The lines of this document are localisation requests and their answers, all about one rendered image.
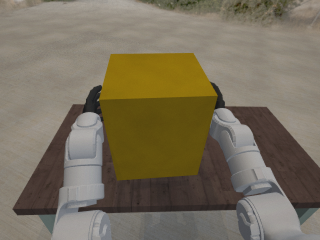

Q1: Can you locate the robot left hand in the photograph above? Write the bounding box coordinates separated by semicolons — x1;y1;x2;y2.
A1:
82;85;104;122

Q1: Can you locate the table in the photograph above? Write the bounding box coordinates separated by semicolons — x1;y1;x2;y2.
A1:
13;104;320;235

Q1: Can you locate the robot right forearm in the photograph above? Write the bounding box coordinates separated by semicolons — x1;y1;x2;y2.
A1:
209;108;301;229

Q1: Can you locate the carton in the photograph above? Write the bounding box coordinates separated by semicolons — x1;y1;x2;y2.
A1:
99;53;218;181

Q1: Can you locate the robot left forearm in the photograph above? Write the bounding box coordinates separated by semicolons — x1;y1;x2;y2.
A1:
51;112;105;240

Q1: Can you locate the robot right upper arm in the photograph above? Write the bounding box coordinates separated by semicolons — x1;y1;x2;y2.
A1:
236;192;320;240

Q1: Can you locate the robot left upper arm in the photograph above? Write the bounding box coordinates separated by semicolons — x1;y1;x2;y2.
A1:
52;210;112;240

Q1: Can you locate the robot right hand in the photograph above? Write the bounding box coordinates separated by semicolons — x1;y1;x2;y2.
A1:
210;82;225;110

